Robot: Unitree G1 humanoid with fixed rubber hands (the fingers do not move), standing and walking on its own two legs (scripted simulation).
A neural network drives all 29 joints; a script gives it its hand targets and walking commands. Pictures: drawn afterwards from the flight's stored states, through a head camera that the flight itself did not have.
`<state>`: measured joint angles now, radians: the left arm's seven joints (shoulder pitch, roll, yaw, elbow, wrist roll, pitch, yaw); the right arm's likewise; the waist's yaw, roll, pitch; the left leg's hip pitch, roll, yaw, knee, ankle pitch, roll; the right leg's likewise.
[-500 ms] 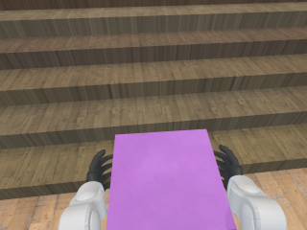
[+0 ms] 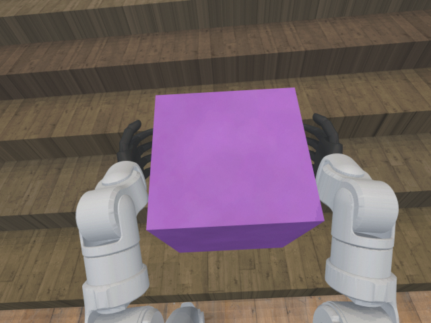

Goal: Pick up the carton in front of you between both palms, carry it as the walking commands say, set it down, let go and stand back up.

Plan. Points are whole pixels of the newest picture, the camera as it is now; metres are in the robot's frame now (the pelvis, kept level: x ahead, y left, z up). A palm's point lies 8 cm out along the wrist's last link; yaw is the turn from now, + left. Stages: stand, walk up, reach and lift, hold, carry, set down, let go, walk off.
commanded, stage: carry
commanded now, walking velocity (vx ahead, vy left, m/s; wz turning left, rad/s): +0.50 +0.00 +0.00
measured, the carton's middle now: (228, 182) +0.35 +0.01 +0.08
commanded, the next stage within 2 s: none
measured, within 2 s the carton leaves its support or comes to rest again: neither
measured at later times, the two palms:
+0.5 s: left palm (171, 59) +0.69 +0.14 +0.12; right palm (295, 49) +0.69 -0.16 +0.13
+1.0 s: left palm out of the picture +1.04 +0.13 +0.37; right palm out of the picture +1.00 -0.17 +0.36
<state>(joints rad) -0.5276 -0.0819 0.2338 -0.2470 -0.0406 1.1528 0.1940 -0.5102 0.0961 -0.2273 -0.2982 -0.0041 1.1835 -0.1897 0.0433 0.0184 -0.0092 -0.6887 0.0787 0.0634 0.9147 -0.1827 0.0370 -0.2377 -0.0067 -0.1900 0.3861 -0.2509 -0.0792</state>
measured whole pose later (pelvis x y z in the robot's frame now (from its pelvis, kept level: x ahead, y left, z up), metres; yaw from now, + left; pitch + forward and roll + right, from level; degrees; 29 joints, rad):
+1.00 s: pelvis +0.67 +0.02 +0.19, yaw +1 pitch +2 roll +4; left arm -0.74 -0.03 0.37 -0.09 -0.01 1.28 0.17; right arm -0.74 0.10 -0.26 -0.12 -0.03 1.29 -0.24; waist -0.14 -0.03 -0.03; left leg -0.77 -0.03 0.21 1.08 -0.37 0.14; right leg -0.30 -0.04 0.07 1.10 -0.18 -0.06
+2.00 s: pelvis +1.28 +0.00 +0.47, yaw +1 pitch +3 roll +4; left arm -0.72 -0.06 0.41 -0.06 0.05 1.29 0.15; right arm -0.73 0.09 -0.26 -0.02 -0.02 1.27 -0.22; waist -0.17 -0.03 -0.04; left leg -0.74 -0.02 0.19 1.07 -0.42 0.10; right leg -0.32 -0.11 0.09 1.10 -0.15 -0.03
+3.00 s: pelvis +1.90 +0.01 +0.75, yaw +0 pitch +3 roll +3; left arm -0.65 -0.08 0.38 -0.09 0.04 1.26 0.15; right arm -0.70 0.09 -0.25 -0.02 -0.02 1.26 -0.22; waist -0.12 -0.01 -0.06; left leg -0.86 0.01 0.22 1.11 -0.32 0.13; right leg -0.18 -0.12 0.04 0.88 -0.19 -0.01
